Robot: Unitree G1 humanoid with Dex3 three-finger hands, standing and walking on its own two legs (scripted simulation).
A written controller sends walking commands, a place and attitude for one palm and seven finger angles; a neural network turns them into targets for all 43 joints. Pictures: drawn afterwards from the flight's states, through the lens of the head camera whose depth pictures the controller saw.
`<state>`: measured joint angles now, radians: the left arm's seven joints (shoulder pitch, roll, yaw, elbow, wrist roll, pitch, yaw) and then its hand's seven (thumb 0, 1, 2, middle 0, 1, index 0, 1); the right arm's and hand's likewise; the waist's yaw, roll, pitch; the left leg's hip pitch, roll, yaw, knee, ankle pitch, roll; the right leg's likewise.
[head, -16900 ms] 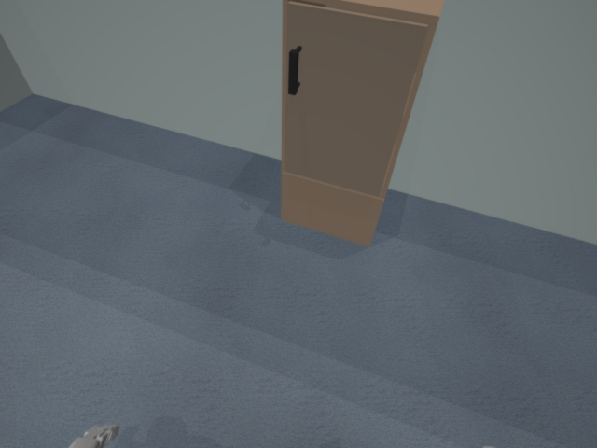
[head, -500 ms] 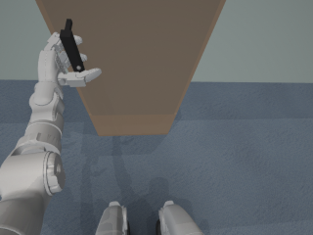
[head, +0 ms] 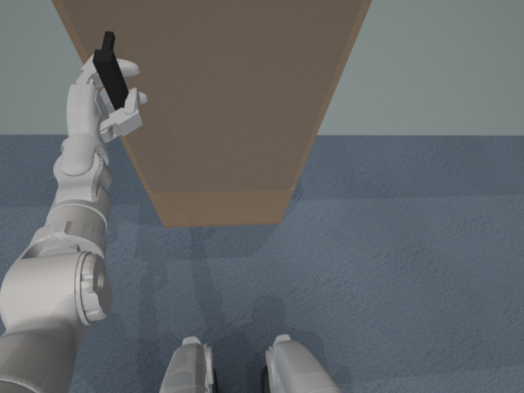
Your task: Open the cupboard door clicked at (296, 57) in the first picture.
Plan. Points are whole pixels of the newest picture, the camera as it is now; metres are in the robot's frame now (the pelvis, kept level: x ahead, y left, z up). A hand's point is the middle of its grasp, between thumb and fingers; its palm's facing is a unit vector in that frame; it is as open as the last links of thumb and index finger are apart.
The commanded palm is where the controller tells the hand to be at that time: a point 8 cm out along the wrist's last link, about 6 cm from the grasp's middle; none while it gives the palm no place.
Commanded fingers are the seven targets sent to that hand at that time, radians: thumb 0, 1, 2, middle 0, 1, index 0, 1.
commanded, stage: pull the door open along its arc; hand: left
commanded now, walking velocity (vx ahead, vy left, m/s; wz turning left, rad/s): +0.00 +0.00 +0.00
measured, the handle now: (119, 81) +0.57 +0.17 +0.07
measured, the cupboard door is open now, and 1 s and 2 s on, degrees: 0 43 40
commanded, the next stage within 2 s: open thumb and fingers to let go in 1.02 s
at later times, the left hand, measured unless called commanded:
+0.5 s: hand (155, 181) +0.40 +0.11 +0.07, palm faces +0.08 -0.99 +0.08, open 6.1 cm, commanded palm +0.36 +0.17 +0.07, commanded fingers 0.00 0.90 0.90 -0.40 -1.35 -0.40 -1.35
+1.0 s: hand (229, 249) +0.30 +0.02 +0.07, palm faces +0.31 -0.95 -0.01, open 6.1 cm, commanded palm +0.24 +0.05 +0.07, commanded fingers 0.00 0.90 0.90 -0.40 -1.35 -0.40 -1.35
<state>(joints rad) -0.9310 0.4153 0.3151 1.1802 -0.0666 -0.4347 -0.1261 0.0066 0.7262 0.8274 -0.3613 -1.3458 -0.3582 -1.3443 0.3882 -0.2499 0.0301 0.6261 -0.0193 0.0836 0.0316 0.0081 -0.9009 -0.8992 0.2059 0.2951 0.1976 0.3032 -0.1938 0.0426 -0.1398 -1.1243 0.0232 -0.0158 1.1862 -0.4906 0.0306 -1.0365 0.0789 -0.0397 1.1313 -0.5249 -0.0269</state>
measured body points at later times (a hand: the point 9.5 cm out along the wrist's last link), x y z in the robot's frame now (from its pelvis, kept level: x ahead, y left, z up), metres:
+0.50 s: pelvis +0.02 -0.01 +0.03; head +0.10 +0.00 +0.47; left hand +0.39 +0.16 +0.07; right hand +0.12 -0.25 -0.09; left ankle +0.03 +0.10 -0.64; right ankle +0.00 -0.11 -0.64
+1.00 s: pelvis +0.00 -0.04 +0.03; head +0.04 -0.05 +0.47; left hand +0.28 +0.07 +0.07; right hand +0.17 -0.24 -0.08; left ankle +0.03 +0.10 -0.64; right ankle +0.00 -0.11 -0.64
